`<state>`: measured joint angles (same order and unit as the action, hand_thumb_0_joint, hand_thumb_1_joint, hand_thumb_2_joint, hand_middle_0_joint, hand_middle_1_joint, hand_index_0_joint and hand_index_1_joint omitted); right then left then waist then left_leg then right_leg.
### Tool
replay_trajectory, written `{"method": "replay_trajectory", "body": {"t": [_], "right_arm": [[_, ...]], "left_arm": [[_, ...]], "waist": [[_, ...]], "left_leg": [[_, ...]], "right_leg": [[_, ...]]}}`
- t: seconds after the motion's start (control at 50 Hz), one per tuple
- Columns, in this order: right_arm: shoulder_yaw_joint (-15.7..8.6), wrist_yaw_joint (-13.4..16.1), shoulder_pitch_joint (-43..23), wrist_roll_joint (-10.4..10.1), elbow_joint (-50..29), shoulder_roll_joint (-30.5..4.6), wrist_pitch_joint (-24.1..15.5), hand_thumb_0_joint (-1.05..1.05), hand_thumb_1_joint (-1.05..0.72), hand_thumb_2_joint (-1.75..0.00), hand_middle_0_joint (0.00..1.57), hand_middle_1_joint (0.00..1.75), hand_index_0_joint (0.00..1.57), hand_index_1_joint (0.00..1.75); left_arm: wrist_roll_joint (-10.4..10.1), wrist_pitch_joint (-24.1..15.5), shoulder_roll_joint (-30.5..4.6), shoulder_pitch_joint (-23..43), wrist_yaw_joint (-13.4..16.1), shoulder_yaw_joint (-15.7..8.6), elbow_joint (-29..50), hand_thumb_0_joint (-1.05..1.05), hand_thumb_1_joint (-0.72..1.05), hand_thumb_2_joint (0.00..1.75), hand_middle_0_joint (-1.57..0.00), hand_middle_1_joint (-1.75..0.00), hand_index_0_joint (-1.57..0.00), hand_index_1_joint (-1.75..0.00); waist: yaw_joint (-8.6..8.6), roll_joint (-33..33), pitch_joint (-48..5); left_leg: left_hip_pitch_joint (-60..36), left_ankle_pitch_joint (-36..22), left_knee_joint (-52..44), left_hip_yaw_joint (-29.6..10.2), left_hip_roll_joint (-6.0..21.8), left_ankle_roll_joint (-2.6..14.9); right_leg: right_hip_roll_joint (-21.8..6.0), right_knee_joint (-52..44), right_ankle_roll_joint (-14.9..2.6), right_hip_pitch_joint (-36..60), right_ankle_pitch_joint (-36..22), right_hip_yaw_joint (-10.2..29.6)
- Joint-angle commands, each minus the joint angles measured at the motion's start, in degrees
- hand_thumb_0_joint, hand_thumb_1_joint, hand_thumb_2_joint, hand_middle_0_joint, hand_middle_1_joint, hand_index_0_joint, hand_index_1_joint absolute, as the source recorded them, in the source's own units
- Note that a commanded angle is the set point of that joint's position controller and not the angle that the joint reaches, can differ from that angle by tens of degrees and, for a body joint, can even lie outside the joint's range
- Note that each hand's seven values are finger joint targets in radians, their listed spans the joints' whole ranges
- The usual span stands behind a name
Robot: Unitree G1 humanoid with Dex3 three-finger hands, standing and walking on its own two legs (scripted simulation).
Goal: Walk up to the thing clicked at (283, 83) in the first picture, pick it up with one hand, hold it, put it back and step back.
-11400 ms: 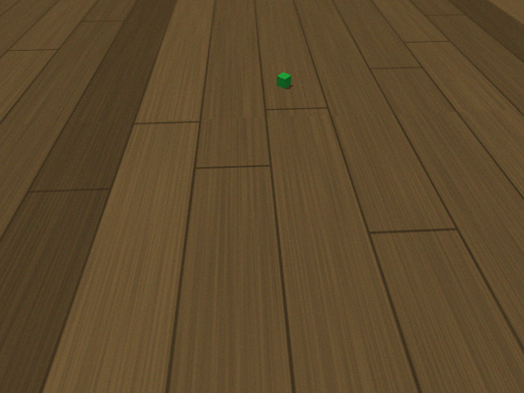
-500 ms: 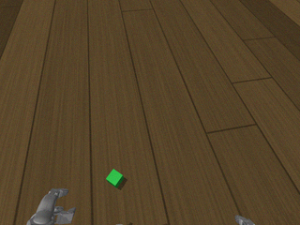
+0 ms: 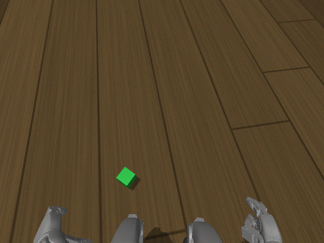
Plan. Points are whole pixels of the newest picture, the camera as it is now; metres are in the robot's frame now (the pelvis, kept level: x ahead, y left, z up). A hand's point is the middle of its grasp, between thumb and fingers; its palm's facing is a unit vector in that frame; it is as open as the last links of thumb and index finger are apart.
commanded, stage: rise first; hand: left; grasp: from above
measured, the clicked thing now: (126, 177) +0.42 +0.21 -0.65
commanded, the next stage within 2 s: none
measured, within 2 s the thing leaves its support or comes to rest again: neither
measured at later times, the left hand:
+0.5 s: hand (95, 192) +0.29 +0.27 -0.36, palm faces -0.10 -0.36 -0.93, open 14.1 cm
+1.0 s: hand (105, 184) +0.33 +0.26 -0.46, palm faces -0.14 -0.43 -0.89, open 14.0 cm
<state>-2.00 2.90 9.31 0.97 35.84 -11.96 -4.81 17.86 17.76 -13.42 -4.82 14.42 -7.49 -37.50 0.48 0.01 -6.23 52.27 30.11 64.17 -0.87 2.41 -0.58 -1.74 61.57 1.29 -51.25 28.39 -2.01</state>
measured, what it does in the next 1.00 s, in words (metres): lowers itself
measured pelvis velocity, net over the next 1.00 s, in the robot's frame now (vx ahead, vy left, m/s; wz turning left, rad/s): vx -0.09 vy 0.00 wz -0.07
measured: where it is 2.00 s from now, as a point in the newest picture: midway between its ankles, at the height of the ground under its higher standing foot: outside the picture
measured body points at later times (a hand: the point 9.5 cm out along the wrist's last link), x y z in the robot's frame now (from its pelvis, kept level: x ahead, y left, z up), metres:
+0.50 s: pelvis -0.07 -0.02 -0.21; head +0.12 +0.01 +0.20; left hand +0.29 +0.29 -0.31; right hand +0.07 -0.28 -0.34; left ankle +0.00 +0.12 -0.66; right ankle +0.01 -0.14 -0.66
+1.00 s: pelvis -0.09 +0.00 -0.31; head +0.13 +0.02 +0.09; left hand +0.34 +0.28 -0.40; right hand -0.06 -0.27 -0.43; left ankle +0.00 +0.12 -0.66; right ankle +0.01 -0.14 -0.66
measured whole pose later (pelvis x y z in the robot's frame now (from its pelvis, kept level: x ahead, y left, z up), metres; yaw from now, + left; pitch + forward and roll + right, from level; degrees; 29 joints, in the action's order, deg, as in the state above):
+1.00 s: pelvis -0.09 +0.00 -0.31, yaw -4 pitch +36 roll -5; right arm -0.7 -13.0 7.7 6.4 52.4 -16.1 -13.3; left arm 33.5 26.5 -28.7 58.6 39.0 -20.1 -89.2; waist 11.2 -2.8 -8.7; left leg 124.9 38.7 127.2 -4.2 2.2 -0.1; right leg -0.9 123.2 2.0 -123.5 36.0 -1.0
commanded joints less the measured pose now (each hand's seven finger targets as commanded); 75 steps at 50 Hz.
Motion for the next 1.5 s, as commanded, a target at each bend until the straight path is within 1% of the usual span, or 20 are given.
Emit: {"method": "replay_trajectory", "body": {"t": [0.0,0.1,0.16,0.2,0.28,0.38,0.46,0.52,0.62,0.66,0.7,0.76,0.9,1.0,1.12,1.2,1.28,1.38,1.42,1.48], "right_arm": [[-2.7,1.3,0.7,0.1,-4.4,-8.5,-3.0,0.00,-0.87,-0.89,0.20,0.30,0.20,0.30],[-1.9,0.7,-0.5,0.6,-2.2,-9.4,-4.7,0.00,-0.88,-0.89,0.20,0.30,0.20,0.30],[-2.0,-0.3,-0.7,1.1,0.2,-10.6,-5.4,0.00,-0.90,-0.90,0.20,0.30,0.20,0.30],[-2.0,-0.9,-0.2,1.5,2.1,-11.1,-5.9,0.00,-0.90,-0.90,0.20,0.30,0.20,0.30],[-1.7,-2.8,0.2,3.0,5.0,-12.1,-6.8,0.00,-0.90,-0.90,0.20,0.30,0.20,0.30],[-1.3,-5.8,-0.4,5.0,7.0,-12.1,-7.4,0.00,-0.91,-0.90,0.20,0.30,0.20,0.30],[-1.2,-8.8,-2.4,6.2,7.4,-11.6,-7.4,0.00,-0.91,-0.90,0.20,0.30,0.20,0.30],[-1.1,-10.3,-3.1,6.5,8.6,-12.1,-7.4,0.00,-0.90,-0.90,0.20,0.30,0.20,0.30],[-1.7,-12.3,-0.4,5.8,12.0,-13.6,-8.4,0.00,-0.90,-0.90,0.20,0.30,0.20,0.30],[-1.4,-13.0,-0.2,5.5,11.7,-14.1,-9.1,0.00,-0.90,-0.90,0.20,0.30,0.20,0.30],[-2.0,-13.6,2.8,5.2,14.2,-14.9,-9.7,0.00,-0.90,-0.90,0.20,0.30,0.20,0.30],[-2.0,-14.1,3.6,4.8,14.2,-15.9,-10.1,0.00,-0.90,-0.90,0.20,0.30,0.20,0.30],[-2.5,-15.3,5.9,4.5,15.1,-17.8,-9.7,0.00,-0.90,-0.90,0.20,0.30,0.20,0.30],[-2.4,-16.6,7.6,5.1,15.5,-17.3,-10.0,0.00,-0.90,-0.90,0.20,0.30,0.20,0.30],[-1.4,-18.1,10.3,5.7,15.1,-16.5,-10.2,0.00,-0.91,-0.90,0.20,0.30,0.20,0.30],[-1.8,-18.6,10.9,6.0,14.2,-17.4,-10.3,0.00,-0.91,-0.90,0.20,0.30,0.20,0.30],[-2.3,-18.9,11.9,6.5,14.8,-17.8,-10.1,0.00,-0.91,-0.90,0.20,0.30,0.20,0.30],[-2.3,-18.7,11.3,7.0,15.6,-18.3,-9.7,0.00,-0.90,-0.90,0.20,0.30,0.20,0.30],[-2.1,-18.7,11.0,7.0,15.8,-18.5,-9.7,0.00,-0.90,-0.90,0.20,0.30,0.20,0.30],[-1.4,-18.9,11.4,7.4,16.0,-18.1,-9.6,0.00,-0.91,-0.90,0.20,0.30,0.20,0.30]], "left_arm": [[5.7,-0.5,-9.6,9.9,3.8,-1.2,-1.1,0.00,-0.48,0.96,-0.07,-1.00,-0.07,-0.99],[12.4,-1.7,-9.3,21.2,11.7,-1.4,-10.5,0.00,-0.47,0.96,-0.12,-0.95,-0.11,-0.96],[14.5,-0.1,-8.9,29.7,17.1,-0.1,-13.0,0.00,-0.49,0.96,-0.14,-0.96,-0.12,-0.98],[15.6,1.6,-10.1,35.7,20.9,-0.9,-17.0,0.00,-0.54,1.01,-0.12,-0.97,-0.09,-1.00],[15.9,4.3,-13.7,46.5,27.1,-3.0,-23.7,0.00,-0.59,1.05,-0.09,-1.02,-0.06,-1.06],[15.2,7.2,-18.9,55.4,30.6,-6.8,-31.2,0.00,-0.59,1.06,-0.09,-1.05,-0.06,-1.08],[14.1,9.1,-22.9,61.4,30.8,-8.9,-35.2,0.00,-0.57,1.05,-0.14,-0.97,-0.10,-1.01],[14.4,10.2,-25.4,66.1,29.9,-9.0,-37.3,0.00,-0.50,1.00,-0.18,-0.93,-0.14,-0.97],[13.1,9.7,-25.6,71.6,27.8,-8.7,-40.1,0.00,-0.50,1.01,-0.16,-0.94,-0.13,-0.98],[12.8,8.7,-27.1,75.0,27.2,-9.6,-38.4,0.00,-0.53,1.03,-0.12,-0.97,-0.10,-1.01],[12.4,8.2,-25.5,76.9,26.4,-8.7,-39.6,0.00,-0.52,1.02,-0.13,-0.97,-0.10,-1.00],[12.9,7.2,-27.5,81.1,26.2,-9.9,-38.7,0.00,-0.55,1.04,-0.10,-1.01,-0.08,-1.03],[18.0,9.0,-28.9,80.8,26.9,-11.1,-44.3,0.00,-0.57,1.05,-0.09,-1.00,-0.06,-1.02],[16.7,8.8,-27.2,79.9,26.6,-11.8,-49.5,0.00,-0.55,1.03,-0.09,-1.01,-0.08,-1.03],[18.8,7.1,-30.5,81.9,25.1,-12.4,-50.4,0.00,-0.49,0.97,-0.14,-0.99,-0.13,-1.00],[20.3,5.7,-32.9,84.9,25.4,-13.7,-47.7,0.00,-0.48,0.95,-0.14,-1.01,-0.14,-1.01],[20.7,5.4,-32.2,85.1,26.3,-14.4,-47.9,0.00,-0.50,0.97,-0.14,-0.99,-0.13,-1.00],[21.2,5.4,-32.7,85.6,27.1,-14.3,-49.4,0.00,-0.55,1.01,-0.12,-0.99,-0.10,-1.02],[20.3,5.0,-33.2,84.9,27.3,-15.6,-50.4,0.00,-0.54,1.00,-0.13,-0.96,-0.11,-0.99],[20.8,4.7,-33.1,85.5,27.1,-14.8,-50.8,0.00,-0.55,1.02,-0.14,-0.96,-0.11,-0.99]], "waist": [[1.91,-0.9,-13.0],[1.17,-4.2,-20.6],[2.15,-5.7,-28.3],[2.93,-6.6,-31.1],[3.91,-6.5,-37.4],[3.66,-5.5,-42.5],[3.63,-5.2,-41.9],[5.29,-3.9,-39.9],[7.65,-6.2,-38.0],[8.47,-7.6,-38.8],[10.15,-9.2,-38.0],[10.24,-11.9,-39.8],[9.58,-16.4,-38.5],[11.24,-12.2,-34.6],[11.72,-8.6,-35.9],[11.85,-10.2,-40.2],[12.03,-12.0,-41.0],[12.85,-12.0,-37.7],[12.47,-11.9,-37.9],[13.30,-11.5,-36.6]], "left_leg": [[-0.9,-13.7,-2.2,0.5,-2.0,0.60],[8.6,-12.0,7.7,0.2,-1.8,-0.68],[10.6,-15.7,12.7,-0.7,-1.9,-1.42],[12.7,-16.9,15.6,-1.1,-1.8,-1.72],[19.0,-16.6,23.4,-0.9,-1.9,-1.55],[27.5,-12.1,32.7,1.1,-2.2,-0.57],[35.3,-4.5,36.8,1.6,-2.4,0.03],[42.9,-0.1,40.6,1.8,-2.7,0.65],[45.3,6.1,43.0,0.8,-2.4,0.53],[45.0,7.0,44.1,0.2,-2.2,0.42],[44.0,8.8,44.5,-0.7,-1.8,0.17],[42.5,9.7,44.6,-1.3,-1.4,-0.11],[40.0,5.0,45.0,-2.7,-1.1,-0.72],[45.5,2.2,48.5,-2.1,-1.4,0.05],[53.4,-1.5,53.5,1.5,-2.2,1.18],[52.5,-2.6,55.5,2.0,-2.0,1.27],[49.9,-2.2,55.0,1.2,-1.6,0.67],[52.1,1.5,55.4,0.5,-1.7,0.90],[52.1,1.3,55.7,0.5,-1.6,0.79],[53.2,-0.2,56.7,0.7,-1.5,0.91]], "right_leg": [[2.0,-0.9,-2.69,1.2,-12.1,0.0],[1.6,11.5,-3.24,-12.1,-8.9,-0.6],[1.5,17.8,-3.28,-17.5,-12.1,-0.8],[1.5,20.9,-3.24,-21.1,-13.3,-1.1],[1.4,26.6,-2.77,-25.6,-15.3,-1.4],[0.9,31.4,-1.86,-27.7,-13.5,-0.3],[1.1,33.0,-1.56,-32.2,-3.5,1.0],[1.7,32.7,-1.12,-35.4,4.6,3.2],[2.6,36.9,-1.65,-44.1,10.8,0.3],[2.5,39.2,-1.76,-46.4,10.9,-0.6],[2.3,41.2,-1.84,-50.4,10.9,-1.6],[2.1,43.6,-2.05,-52.6,10.0,-2.8],[1.2,49.4,-2.80,-58.5,2.6,-4.5],[1.4,51.2,-2.29,-58.4,0.3,-4.3],[2.3,50.8,-1.58,-50.2,-2.9,-2.9],[2.2,52.1,-1.53,-49.1,-4.4,-2.7],[2.0,53.3,-1.88,-50.5,-3.6,-3.8],[2.0,54.0,-2.00,-54.4,0.0,-4.6],[2.0,54.0,-1.92,-54.4,-0.1,-4.5],[2.3,54.3,-1.80,-53.1,-1.6,-4.5]]}}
